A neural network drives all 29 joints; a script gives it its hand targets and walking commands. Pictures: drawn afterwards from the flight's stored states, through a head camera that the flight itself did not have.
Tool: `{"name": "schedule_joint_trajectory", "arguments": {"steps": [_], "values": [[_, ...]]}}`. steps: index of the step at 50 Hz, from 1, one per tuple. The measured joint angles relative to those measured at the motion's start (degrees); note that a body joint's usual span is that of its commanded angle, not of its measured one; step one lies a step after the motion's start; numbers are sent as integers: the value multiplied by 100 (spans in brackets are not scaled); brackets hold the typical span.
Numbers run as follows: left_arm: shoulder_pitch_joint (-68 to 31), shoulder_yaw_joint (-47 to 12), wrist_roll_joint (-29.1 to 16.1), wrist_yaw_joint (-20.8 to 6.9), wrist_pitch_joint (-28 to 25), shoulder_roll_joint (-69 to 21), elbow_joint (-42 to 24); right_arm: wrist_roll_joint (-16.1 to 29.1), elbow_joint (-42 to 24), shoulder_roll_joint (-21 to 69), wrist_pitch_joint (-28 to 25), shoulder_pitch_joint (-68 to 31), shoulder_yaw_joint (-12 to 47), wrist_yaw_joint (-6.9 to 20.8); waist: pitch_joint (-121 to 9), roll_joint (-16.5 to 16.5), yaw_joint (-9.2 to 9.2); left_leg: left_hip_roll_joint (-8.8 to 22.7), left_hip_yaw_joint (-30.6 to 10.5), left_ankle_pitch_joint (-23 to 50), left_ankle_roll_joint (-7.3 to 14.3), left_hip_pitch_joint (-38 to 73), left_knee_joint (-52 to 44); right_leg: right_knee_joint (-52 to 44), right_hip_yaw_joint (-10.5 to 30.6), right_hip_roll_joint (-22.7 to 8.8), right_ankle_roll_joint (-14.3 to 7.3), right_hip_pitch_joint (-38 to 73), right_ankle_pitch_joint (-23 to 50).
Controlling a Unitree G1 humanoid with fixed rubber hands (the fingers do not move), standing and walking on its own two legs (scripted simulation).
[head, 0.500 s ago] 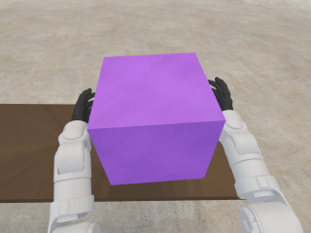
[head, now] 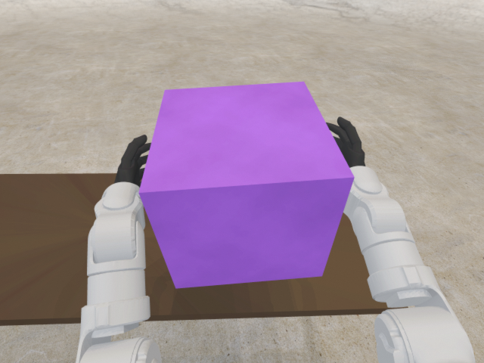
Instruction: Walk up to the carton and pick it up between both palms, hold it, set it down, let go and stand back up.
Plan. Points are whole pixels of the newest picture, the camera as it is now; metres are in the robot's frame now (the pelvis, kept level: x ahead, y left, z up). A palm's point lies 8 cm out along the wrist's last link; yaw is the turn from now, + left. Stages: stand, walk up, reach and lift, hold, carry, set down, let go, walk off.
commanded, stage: hold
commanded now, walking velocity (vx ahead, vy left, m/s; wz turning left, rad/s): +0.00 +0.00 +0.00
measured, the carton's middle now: (242, 181) +0.39 +0.00 +0.15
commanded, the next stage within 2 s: none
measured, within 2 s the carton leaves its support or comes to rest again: neither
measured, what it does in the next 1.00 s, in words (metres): stands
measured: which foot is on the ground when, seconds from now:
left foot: down 0.00-1.00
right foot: down 0.00-1.00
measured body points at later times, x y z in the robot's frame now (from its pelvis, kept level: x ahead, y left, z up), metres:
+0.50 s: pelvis +0.01 -0.01 +0.00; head -0.05 +0.01 +0.45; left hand +0.36 +0.18 +0.19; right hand +0.38 -0.18 +0.21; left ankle +0.03 +0.13 -0.75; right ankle -0.01 -0.13 -0.75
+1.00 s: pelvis +0.00 -0.01 +0.00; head -0.05 +0.02 +0.45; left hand +0.36 +0.18 +0.19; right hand +0.38 -0.17 +0.21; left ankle +0.03 +0.13 -0.75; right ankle -0.01 -0.13 -0.75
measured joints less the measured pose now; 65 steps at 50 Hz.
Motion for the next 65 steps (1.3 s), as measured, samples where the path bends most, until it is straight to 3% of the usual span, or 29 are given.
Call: {"name": "schedule_joint_trajectory", "arguments": {"steps": [11,22,27,45,65], "values": [[-235,66,-118,24,-3,142,324,-160,321,83,44,-318,-150,28,-17,-103,29,34,-97,103,-66,-224,-50,38,-88,44,-70,-231,21],[45,36,-209,26,-3,129,-147,151,-211,-4,99,-49,142,-152,-21,56,-59,54,-124,-18,-79,-108,-3,-73,-105,72,-74,-34,-20],[98,128,-130,-97,84,95,-120,60,-232,82,233,41,126,-182,-1,79,-92,16,-113,-58,-58,71,-25,-46,-94,33,-53,120,-83],[18,105,-78,-78,96,52,-218,72,-340,-13,215,19,156,-166,45,-3,-48,28,-108,-7,-56,-41,-5,-39,-73,50,-55,8,-21],[-203,110,-107,-71,10,149,279,-73,180,73,142,-240,-45,-53,-2,50,-49,1,-134,41,-43,-77,-23,-3,-86,30,-48,-42,-12]]}}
